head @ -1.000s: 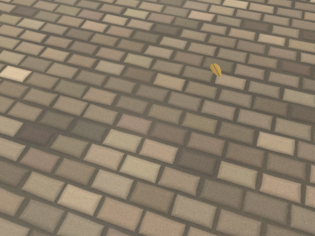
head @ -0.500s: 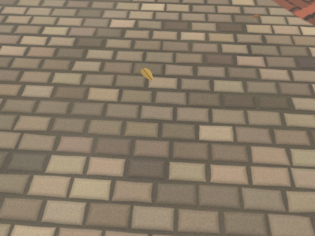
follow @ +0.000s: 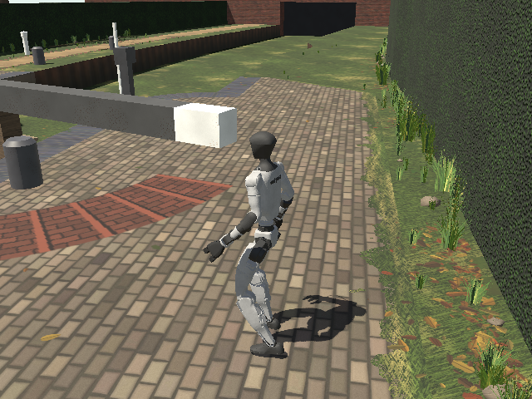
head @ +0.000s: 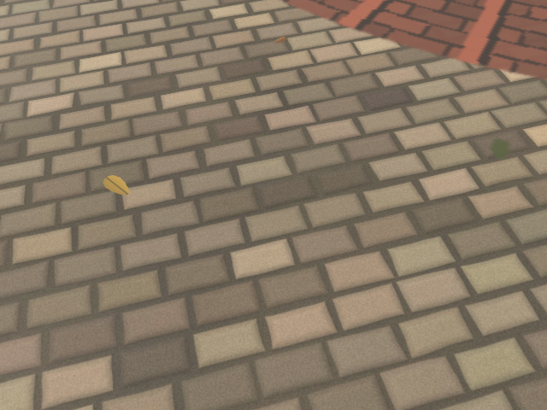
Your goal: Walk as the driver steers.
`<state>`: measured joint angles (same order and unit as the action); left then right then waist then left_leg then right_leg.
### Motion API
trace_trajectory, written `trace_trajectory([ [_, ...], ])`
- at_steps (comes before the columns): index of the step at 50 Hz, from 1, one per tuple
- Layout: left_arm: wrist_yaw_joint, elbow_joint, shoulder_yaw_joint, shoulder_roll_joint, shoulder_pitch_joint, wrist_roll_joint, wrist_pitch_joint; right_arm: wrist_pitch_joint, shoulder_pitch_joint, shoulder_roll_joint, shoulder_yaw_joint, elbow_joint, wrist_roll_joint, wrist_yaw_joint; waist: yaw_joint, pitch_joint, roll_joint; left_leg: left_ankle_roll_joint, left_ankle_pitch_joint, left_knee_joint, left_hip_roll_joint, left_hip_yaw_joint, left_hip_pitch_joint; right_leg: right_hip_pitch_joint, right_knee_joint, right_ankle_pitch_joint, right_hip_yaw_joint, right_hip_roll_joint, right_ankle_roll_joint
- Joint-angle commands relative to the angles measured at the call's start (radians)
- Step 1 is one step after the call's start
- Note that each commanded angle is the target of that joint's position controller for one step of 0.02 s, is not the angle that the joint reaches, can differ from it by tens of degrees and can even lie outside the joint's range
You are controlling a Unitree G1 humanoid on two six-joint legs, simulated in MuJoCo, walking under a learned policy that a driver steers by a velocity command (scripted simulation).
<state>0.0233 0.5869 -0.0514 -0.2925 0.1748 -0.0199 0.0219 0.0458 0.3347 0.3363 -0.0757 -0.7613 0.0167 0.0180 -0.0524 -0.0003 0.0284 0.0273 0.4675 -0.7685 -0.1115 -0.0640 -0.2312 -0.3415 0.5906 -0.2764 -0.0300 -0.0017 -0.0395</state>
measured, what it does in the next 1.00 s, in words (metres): walks ahead, turning left: left foot, then right foot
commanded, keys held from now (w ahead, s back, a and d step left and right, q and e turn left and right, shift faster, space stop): w+q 1.00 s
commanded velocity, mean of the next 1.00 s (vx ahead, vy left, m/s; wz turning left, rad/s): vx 0.48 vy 0.00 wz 0.40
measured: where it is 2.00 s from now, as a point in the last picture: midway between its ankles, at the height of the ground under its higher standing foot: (153, 259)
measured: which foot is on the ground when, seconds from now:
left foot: up 0.00-0.44, down 0.46-0.90, up 0.92-1.00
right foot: down 0.00-0.46, up 0.48-0.90, down 0.92-1.00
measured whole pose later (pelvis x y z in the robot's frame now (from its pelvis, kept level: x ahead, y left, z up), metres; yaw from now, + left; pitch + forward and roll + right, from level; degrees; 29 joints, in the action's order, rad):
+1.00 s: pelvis +0.56 +0.03 +0.00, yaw +29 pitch +2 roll -1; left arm 0.01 0.63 -0.04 -0.28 0.15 0.01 0.11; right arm 0.02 0.34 0.31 -0.06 -0.70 0.03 -0.01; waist -0.04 -0.01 0.03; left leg -0.02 0.47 -1.11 0.07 0.15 -0.33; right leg -0.40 0.56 -0.19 0.01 -0.03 -0.01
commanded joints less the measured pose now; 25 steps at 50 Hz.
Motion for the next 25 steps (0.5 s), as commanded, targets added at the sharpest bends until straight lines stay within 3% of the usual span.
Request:
trace_trajectory([
  [1, -0.004, 0.000, -0.061, -0.205, 0.270, 0.006, 0.040, 0.060, -0.168, 0.123, -0.013, 0.167, 0.038, 0.007, 0.166, 0.054, -0.212, -0.040, 0.032, -0.486, 0.027, 0.100, -0.707, 0.540, -0.351, -0.213, 0.636, 0.377, -0.281],
  [2, -0.002, 0.001, -0.045, -0.155, 0.229, 0.010, 0.048, 0.059, -0.159, 0.115, -0.009, 0.148, 0.032, 0.009, 0.143, 0.008, -0.182, -0.055, -0.069, -0.458, -0.008, 0.101, -0.687, 0.473, -0.353, -0.172, 0.516, 0.327, -0.242],
  [3, -0.003, -0.001, -0.034, -0.130, 0.177, 0.014, 0.050, 0.057, -0.156, 0.107, -0.009, 0.134, 0.013, 0.011, 0.118, -0.023, -0.149, -0.054, -0.144, -0.409, -0.026, 0.107, -0.650, 0.404, -0.369, -0.085, 0.430, 0.290, -0.212],
  [6, -0.014, 0.012, -0.028, -0.122, 0.124, 0.030, 0.065, 0.033, -0.108, 0.068, -0.002, 0.097, 0.005, 0.024, 0.066, -0.041, -0.136, -0.029, -0.294, -0.357, -0.029, 0.108, -0.552, 0.298, -0.424, 0.204, 0.247, 0.248, -0.177],
  [10, -0.025, 0.057, -0.028, -0.118, 0.133, 0.035, 0.079, 0.022, -0.178, 0.031, 0.010, 0.108, 0.010, 0.020, 0.081, -0.077, -0.089, -0.004, -0.470, -0.148, 0.033, 0.141, -0.539, 0.273, -0.453, 0.339, 0.052, 0.202, -0.134],
  [13, -0.032, 0.089, -0.031, -0.136, 0.150, 0.027, 0.084, 0.029, -0.275, 0.001, 0.026, 0.134, 0.006, 0.035, 0.115, -0.106, -0.089, -0.019, -0.595, 0.048, 0.055, 0.071, -0.456, 0.252, -0.489, 0.344, -0.028, 0.197, -0.106],
  [16, -0.038, 0.134, -0.036, -0.152, 0.202, 0.016, 0.074, 0.038, -0.361, -0.013, 0.037, 0.172, 0.008, 0.059, 0.143, -0.132, -0.068, -0.056, -0.585, 0.162, 0.070, 0.042, -0.472, 0.356, -0.462, 0.446, -0.059, 0.232, -0.095],
  [18, -0.044, 0.147, -0.041, -0.169, 0.205, 0.015, 0.059, 0.041, -0.371, 0.002, 0.032, 0.192, 0.008, 0.072, 0.125, -0.103, -0.085, -0.091, -0.511, 0.198, 0.105, 0.006, -0.448, 0.441, -0.382, 0.687, -0.083, 0.247, -0.081],
  [20, -0.058, 0.146, -0.049, -0.200, 0.199, 0.016, 0.041, 0.032, -0.313, 0.040, 0.014, 0.192, 0.005, 0.071, 0.078, -0.016, -0.141, -0.132, -0.394, 0.179, 0.167, -0.050, -0.355, 0.517, -0.223, 1.078, -0.106, 0.250, -0.059],
  [21, -0.065, 0.143, -0.051, -0.212, 0.196, 0.021, 0.029, 0.025, -0.218, 0.075, -0.003, 0.177, 0.008, 0.066, 0.024, 0.050, -0.159, -0.157, -0.350, 0.173, 0.199, -0.062, -0.243, 0.522, -0.082, 1.202, -0.114, 0.245, -0.050],
  [22, -0.069, 0.135, -0.051, -0.216, 0.179, 0.018, 0.024, 0.021, -0.073, 0.120, -0.027, 0.150, 0.011, 0.053, -0.061, 0.127, -0.141, -0.195, -0.393, 0.222, 0.221, -0.049, -0.014, 0.424, 0.124, 1.188, -0.132, 0.224, -0.030],
  [23, -0.071, 0.113, -0.039, -0.190, 0.190, 0.030, 0.034, 0.006, 0.078, 0.178, -0.049, 0.128, 0.010, 0.033, -0.127, 0.225, -0.053, -0.250, -0.399, 0.219, 0.103, 0.143, 0.315, 0.170, 0.417, 0.849, -0.120, 0.182, -0.003],
  [24, -0.047, 0.076, 0.009, -0.039, 0.306, 0.041, 0.063, 0.009, 0.049, 0.256, -0.063, 0.150, 0.012, 0.025, -0.008, 0.361, 0.250, -0.492, -0.267, 0.295, -0.200, 0.761, 0.694, -0.292, 0.868, -0.222, -0.033, -0.067, 0.082],
  [25, -0.024, 0.062, -0.010, -0.153, 0.212, 0.012, 0.105, 0.009, 0.071, 0.176, -0.045, 0.156, 0.007, 0.021, -0.083, 0.453, 0.101, -0.484, -0.126, 0.430, -0.215, 0.908, 0.710, -0.390, 0.944, -0.248, 0.191, -0.049, 0.062],
])
Next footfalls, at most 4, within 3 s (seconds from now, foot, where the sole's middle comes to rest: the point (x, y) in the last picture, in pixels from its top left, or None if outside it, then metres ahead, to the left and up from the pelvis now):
0.46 left None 0.40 0.11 -0.76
0.92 right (291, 323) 0.71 -0.02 -0.76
1.42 left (146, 308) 0.78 0.36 -0.76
1.98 right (148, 203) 1.16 0.40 -0.76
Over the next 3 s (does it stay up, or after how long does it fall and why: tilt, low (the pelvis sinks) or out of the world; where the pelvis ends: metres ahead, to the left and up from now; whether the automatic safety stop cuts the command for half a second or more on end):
stays up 1.47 0.56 -0.01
